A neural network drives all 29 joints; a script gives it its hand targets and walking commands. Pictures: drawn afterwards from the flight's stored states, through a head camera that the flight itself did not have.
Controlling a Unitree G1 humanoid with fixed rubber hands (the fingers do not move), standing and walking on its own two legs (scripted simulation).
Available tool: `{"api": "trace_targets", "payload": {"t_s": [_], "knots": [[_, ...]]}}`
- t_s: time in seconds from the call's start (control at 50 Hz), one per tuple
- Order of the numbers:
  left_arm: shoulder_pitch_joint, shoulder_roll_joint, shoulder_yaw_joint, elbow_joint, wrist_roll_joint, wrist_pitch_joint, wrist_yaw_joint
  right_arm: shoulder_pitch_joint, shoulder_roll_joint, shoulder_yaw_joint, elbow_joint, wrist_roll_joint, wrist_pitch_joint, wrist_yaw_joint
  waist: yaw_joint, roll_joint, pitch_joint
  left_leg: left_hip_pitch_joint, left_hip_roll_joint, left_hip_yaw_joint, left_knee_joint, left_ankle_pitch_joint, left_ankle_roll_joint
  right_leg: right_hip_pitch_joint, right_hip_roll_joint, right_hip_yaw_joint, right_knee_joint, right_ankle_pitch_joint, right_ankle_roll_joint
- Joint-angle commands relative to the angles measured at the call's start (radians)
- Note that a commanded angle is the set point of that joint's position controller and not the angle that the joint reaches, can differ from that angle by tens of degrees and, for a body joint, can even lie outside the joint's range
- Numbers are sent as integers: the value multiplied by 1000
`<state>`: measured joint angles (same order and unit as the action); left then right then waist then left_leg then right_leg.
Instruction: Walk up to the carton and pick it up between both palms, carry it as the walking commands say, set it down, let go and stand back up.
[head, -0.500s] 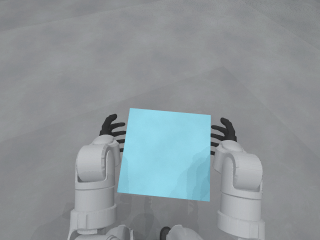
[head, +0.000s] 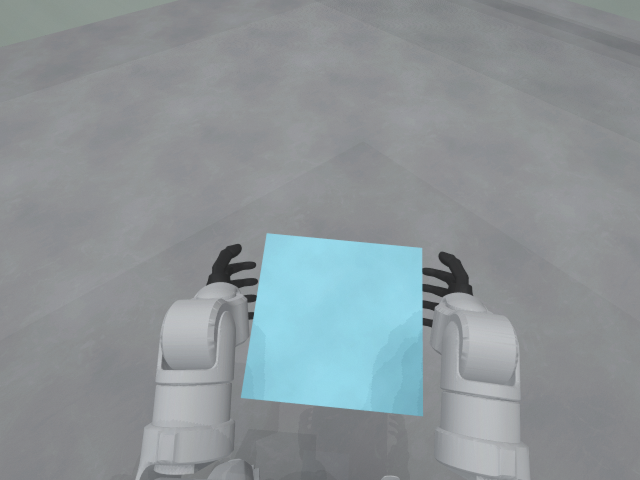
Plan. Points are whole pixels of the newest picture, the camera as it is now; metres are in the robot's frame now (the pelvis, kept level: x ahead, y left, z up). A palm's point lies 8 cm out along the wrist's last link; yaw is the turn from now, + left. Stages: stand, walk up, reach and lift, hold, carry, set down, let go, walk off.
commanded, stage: carry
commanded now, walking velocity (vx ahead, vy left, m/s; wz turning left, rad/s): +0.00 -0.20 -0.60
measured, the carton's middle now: (333, 330) +0.33 +0.00 -0.03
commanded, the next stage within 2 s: none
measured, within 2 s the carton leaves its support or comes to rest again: neither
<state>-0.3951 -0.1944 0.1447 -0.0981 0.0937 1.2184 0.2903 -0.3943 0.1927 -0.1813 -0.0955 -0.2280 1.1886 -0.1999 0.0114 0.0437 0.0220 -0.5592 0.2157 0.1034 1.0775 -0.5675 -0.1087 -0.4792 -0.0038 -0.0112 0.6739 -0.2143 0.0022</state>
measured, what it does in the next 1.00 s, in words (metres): walks backwards, turning right: left foot, then right foot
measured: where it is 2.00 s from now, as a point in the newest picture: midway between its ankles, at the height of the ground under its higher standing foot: outside the picture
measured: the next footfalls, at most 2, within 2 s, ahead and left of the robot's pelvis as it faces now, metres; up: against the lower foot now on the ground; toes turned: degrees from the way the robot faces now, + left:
left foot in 0.18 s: +0.00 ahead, +0.04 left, +0.00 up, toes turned +1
right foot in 0.46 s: -0.14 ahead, -0.30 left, +0.00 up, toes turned -19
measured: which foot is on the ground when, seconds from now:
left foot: up 0.00-0.16, down 0.18-0.46, up 0.48-0.74, down 0.76-1.00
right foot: down 0.00-0.20, up 0.22-0.44, down 0.46-0.76, up 0.78-1.00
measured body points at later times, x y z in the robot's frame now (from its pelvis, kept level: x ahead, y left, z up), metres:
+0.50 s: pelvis -0.16 -0.14 +0.00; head -0.12 -0.16 +0.45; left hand +0.19 -0.08 +0.09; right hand +0.13 -0.35 +0.08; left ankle -0.04 +0.03 -0.71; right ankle -0.18 -0.29 -0.72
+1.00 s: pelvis -0.33 -0.21 +0.01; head -0.30 -0.22 +0.46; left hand +0.01 -0.25 +0.09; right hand -0.13 -0.49 +0.09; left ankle -0.19 -0.10 -0.71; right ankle -0.41 -0.35 -0.70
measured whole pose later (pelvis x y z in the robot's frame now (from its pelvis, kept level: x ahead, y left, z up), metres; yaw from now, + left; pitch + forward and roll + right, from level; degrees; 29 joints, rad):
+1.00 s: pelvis -0.33 -0.21 +0.01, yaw -37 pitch +2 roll -3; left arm -0.37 -0.18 0.16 -0.23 0.12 1.26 0.28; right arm -0.42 0.20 -0.14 -0.11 -0.18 1.20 -0.23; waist 0.07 0.03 0.02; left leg -0.43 0.26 0.18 0.65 -0.23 -0.06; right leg -0.43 -0.01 0.00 0.75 -0.42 0.01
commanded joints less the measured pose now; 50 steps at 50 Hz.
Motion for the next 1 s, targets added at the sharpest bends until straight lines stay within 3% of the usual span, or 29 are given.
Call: {"api": "trace_targets", "payload": {"t_s": [0.0,0.06,0.14,0.16,0.18,0.2,0.22,0.24,0.28,0.32,0.38,0.42,0.44,0.46,0.48,0.5,0.52,0.54,0.62,0.7,0.72,0.74,0.76,0.78,0.82,0.84,0.88,0.94,0.98], "knots": [[-559,-1038,-577,-134,-394,-2,-442,-554,1138,742,-67,580,16,348,-5,-234,-454,-20,-63,-27,81,82,23,310,-158,163,-214,355,-135],[-556,-1049,-566,-191,-370,-18,-412,-615,1135,751,-142,630,23,352,3,-270,-520,89,-110,-27,-79,124,70,280,-170,248,-264,162,-155],[-517,-1030,-584,-191,-328,-15,-382,-509,1113,682,-50,606,43,367,-6,-159,-546,475,-169,-43,-496,94,176,22,-107,255,-349,-126,-87],[-522,-1031,-600,-188,-333,-12,-379,-469,1126,661,-20,591,43,374,-17,101,-567,537,-13,-228,-730,31,221,-41,-28,195,-146,-165,-75],[-511,-1049,-616,-203,-343,-5,-377,-433,1128,648,-3,576,43,381,-3,409,-568,507,358,-570,-837,21,330,-126,91,55,261,-249,-32],[-596,-1044,-645,-254,-370,-9,-380,-448,1124,664,0,576,36,383,-13,388,-442,384,463,-539,-844,216,394,-217,29,31,526,-232,1],[-668,-1027,-673,-302,-389,-9,-388,-443,1108,660,19,568,29,382,-18,375,-435,302,425,-460,-768,308,380,-150,-46,126,697,-141,-2],[-666,-1021,-672,-296,-396,-8,-399,-432,1106,634,33,558,31,378,-17,167,-410,293,289,-289,-707,471,298,-119,-22,100,680,-105,-7],[-607,-1037,-663,-244,-428,-7,-410,-432,1081,611,-21,533,20,364,-14,51,-408,386,205,-113,-640,650,214,-135,-31,63,483,-109,16],[-559,-1064,-663,-204,-443,-2,-418,-444,1056,615,-81,509,13,349,-11,78,-412,459,171,-6,-594,759,189,-67,11,13,196,-166,33],[-510,-1057,-668,-127,-464,16,-440,-359,1022,605,-51,457,11,326,-34,222,-437,540,204,23,-508,972,183,42,41,-128,-56,-271,32],[-464,-1047,-657,-61,-470,22,-458,-331,1017,606,-16,438,12,318,-26,97,-433,433,132,76,-351,749,106,166,6,-8,-303,-58,3],[-440,-1041,-655,-42,-473,23,-465,-339,1009,610,-20,430,12,312,-13,-90,-446,216,52,91,-215,436,62,297,-123,183,-282,340,-57],[-428,-1030,-650,-28,-469,26,-467,-337,1028,634,-23,431,15,307,-13,-391,-448,-67,-81,130,-40,-86,7,451,-293,389,-184,906,-146],[-420,-1040,-636,-6,-449,28,-464,-362,1029,667,-21,445,18,307,-9,-420,-445,-137,-80,51,14,-145,-5,467,-253,333,-111,1099,-198],[-409,-1057,-633,-30,-432,19,-459,-405,1021,680,-56,468,19,316,3,-363,-465,-83,-86,43,4,-97,-1,409,-216,294,-113,1090,-210],[-489,-1059,-642,-82,-432,17,-452,-443,1062,689,-49,487,17,319,4,-260,-445,-69,-102,27,42,-22,6,408,-173,257,-113,978,-168],[-505,-1053,-629,-124,-415,13,-441,-459,1081,706,-67,521,18,325,0,-233,-454,-67,-104,3,27,30,15,413,-166,244,-111,895,-150],[-543,-1028,-598,-240,-368,-4,-407,-537,1097,748,-158,610,26,340,6,-242,-547,10,-125,-25,-98,115,54,413,-180,290,-144,568,-178],[-465,-1003,-588,-209,-310,-3,-381,-479,1074,703,-107,609,44,349,-2,-158,-566,315,-160,-59,-419,137,119,203,-142,336,-227,200,-151],[-478,-992,-597,-206,-307,-2,-377,-440,1093,693,-75,601,45,357,-27,-54,-558,453,-97,-137,-643,154,161,79,-81,301,-176,79,-109],[-464,-1015,-614,-201,-316,1,-375,-430,1091,678,-56,591,42,366,-9,254,-593,535,183,-413,-787,151,235,-1,45,176,59,-133,-82],[-493,-1021,-631,-217,-332,1,-373,-411,1085,665,-33,577,39,371,4,402,-511,515,421,-607,-803,492,349,-159,110,71,374,-316,-25],[-574,-1033,-665,-252,-360,-8,-378,-444,1088,677,-19,583,32,371,-16,320,-472,460,414,-471,-715,607,387,-170,-9,100,560,-243,-22],[-604,-1025,-685,-274,-387,-9,-397,-426,1086,639,-17,560,27,367,-24,132,-422,413,280,-266,-646,813,314,-150,-1,58,587,-169,-15],[-592,-1028,-683,-251,-400,-7,-404,-427,1070,623,-30,545,21,362,-18,94,-415,423,246,-186,-627,837,270,-135,-20,59,504,-156,-6],[-550,-1052,-681,-211,-426,-3,-412,-430,1049,621,-77,521,15,350,-15,91,-415,448,181,-49,-598,785,202,-68,-3,31,231,-171,14],[-528,-1056,-686,-158,-455,12,-427,-389,1016,610,-76,486,11,329,-34,226,-438,496,206,-6,-533,910,192,54,42,-97,-13,-254,22],[-481,-1048,-670,-88,-458,19,-440,-366,1009,608,-43,471,13,321,-30,159,-441,441,159,56,-413,777,132,160,42,-70,-229,-132,4]]}}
